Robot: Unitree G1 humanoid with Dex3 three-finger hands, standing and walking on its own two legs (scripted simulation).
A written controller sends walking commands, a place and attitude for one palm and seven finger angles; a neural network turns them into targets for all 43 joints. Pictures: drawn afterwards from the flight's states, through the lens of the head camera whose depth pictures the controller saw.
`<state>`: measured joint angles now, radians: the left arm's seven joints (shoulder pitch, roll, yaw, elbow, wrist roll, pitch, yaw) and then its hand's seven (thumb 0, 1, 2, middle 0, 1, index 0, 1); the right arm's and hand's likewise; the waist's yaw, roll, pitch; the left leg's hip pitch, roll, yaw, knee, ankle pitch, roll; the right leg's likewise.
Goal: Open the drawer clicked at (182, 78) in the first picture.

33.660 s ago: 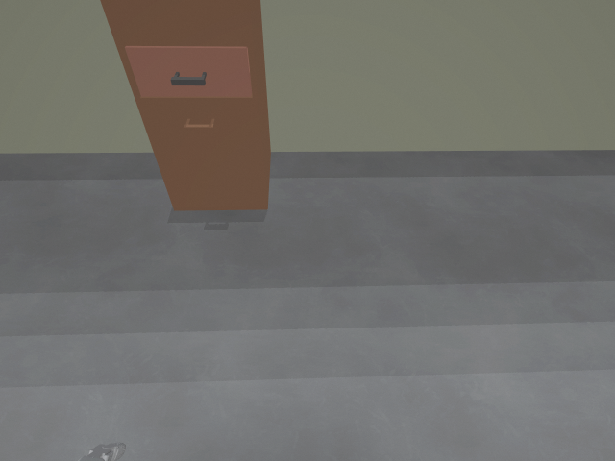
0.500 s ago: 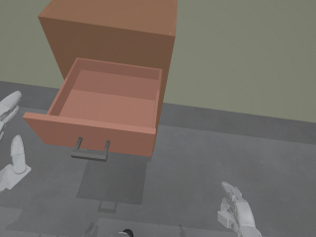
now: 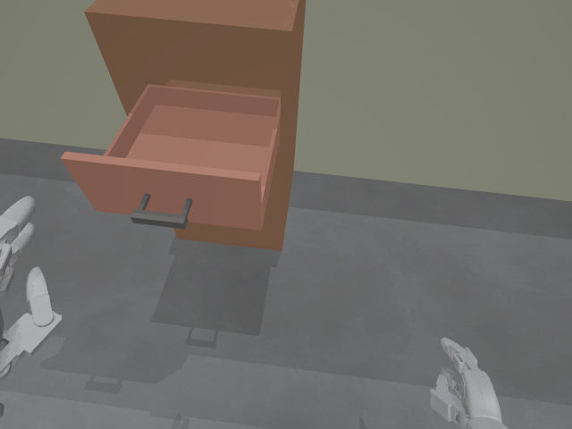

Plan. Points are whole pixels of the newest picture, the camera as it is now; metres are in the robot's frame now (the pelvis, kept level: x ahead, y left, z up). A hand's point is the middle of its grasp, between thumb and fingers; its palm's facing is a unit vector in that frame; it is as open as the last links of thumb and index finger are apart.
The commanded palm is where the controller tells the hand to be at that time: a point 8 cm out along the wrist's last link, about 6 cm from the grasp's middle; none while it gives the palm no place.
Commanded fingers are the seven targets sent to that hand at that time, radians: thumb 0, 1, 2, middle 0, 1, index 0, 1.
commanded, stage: stop stepping back and stand still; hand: left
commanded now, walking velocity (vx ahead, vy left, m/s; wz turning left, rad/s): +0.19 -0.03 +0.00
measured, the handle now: (163, 210) +0.52 +0.25 -0.11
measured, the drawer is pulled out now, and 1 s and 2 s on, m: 0.29 0.29 0.29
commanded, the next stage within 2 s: let the arm hang, fingers relaxed in 0.56 s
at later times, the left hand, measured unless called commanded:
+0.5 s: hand out of the picture +0.12 +0.20 +0.16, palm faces +0.31 -0.85 -0.43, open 7.4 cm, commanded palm +0.06 +0.27 +0.18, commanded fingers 0.00 0.90 0.90 -0.20 -0.30 -0.20 -0.30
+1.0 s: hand out of the picture -0.02 +0.14 -0.17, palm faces +0.13 -0.97 -0.19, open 6.9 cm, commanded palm none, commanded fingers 0.00 0.90 0.90 -0.20 -0.30 -0.20 -0.30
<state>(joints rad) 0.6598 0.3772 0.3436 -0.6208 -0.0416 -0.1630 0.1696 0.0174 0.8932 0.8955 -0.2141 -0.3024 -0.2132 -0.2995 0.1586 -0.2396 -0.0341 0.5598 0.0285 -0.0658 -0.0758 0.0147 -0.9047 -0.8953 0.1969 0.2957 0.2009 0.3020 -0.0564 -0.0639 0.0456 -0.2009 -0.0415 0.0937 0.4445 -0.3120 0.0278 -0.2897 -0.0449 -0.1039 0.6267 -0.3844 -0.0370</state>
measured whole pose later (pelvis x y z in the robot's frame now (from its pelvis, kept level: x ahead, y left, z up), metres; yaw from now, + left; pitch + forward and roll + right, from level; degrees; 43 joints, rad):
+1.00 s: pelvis -0.06 -0.04 +0.00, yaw +4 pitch -2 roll +0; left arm 0.31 0.17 0.06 0.82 0.01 0.05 0.02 -0.02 1.00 0.89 -0.21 -0.30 -0.21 -0.30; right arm 0.27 -0.16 0.00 0.87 -0.03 0.04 -0.02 0.01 -0.92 -0.89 0.20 0.30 0.20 0.30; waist 0.00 -0.03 0.09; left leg -0.28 0.05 0.00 0.56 -0.25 -0.03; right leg -0.26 0.04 -0.18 0.54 -0.27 -0.11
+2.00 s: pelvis -0.05 -0.01 +0.01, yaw +1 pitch -2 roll +0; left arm 0.30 0.10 0.01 1.15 0.00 -0.01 0.03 0.01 0.91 0.90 -0.20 -0.30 -0.20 -0.30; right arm 0.32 -0.10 0.00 1.13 -0.02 0.01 -0.05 0.00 -0.91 -0.90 0.20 0.30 0.20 0.30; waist -0.01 0.01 0.07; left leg -0.15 0.02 0.07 0.39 -0.20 0.00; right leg -0.16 0.02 -0.11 0.38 -0.20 -0.06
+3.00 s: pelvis -0.03 -0.02 +0.01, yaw +1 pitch -1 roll +0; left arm 0.28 0.11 0.02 1.15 0.00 -0.01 0.04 0.01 0.92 0.90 -0.20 -0.30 -0.20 -0.30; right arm 0.29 -0.11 0.00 1.14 -0.02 0.01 -0.05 0.00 -0.91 -0.90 0.20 0.30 0.20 0.30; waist -0.01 0.02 0.07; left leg -0.12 0.05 0.06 0.37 -0.23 -0.03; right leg -0.12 0.05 -0.11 0.36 -0.22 -0.08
